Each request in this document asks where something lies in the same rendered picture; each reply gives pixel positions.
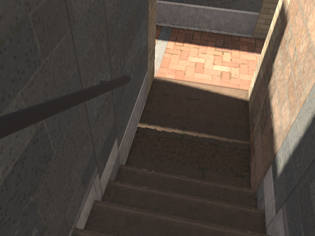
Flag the stairs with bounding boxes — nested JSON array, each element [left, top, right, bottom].
[[72, 166, 266, 236]]

